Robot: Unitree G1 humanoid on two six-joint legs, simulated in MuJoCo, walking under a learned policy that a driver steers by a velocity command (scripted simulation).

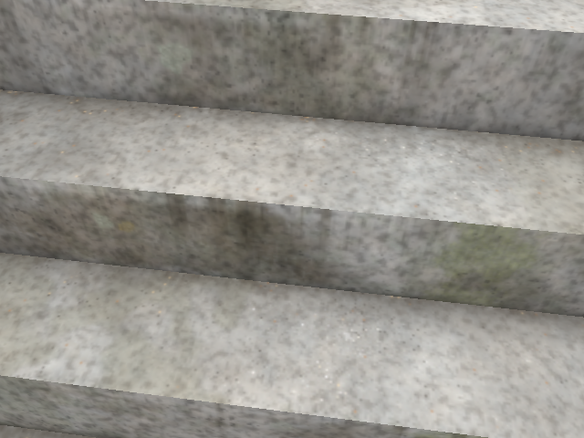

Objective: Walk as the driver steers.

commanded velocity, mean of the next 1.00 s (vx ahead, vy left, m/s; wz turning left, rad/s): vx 0.50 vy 0.00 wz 0.21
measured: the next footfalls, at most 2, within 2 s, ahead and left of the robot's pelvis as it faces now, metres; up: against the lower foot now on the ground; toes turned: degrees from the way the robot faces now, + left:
right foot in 0.20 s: +0.27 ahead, -0.15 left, +0.20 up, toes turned +7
left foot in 0.80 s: +0.55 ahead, +0.16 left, +0.40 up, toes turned +22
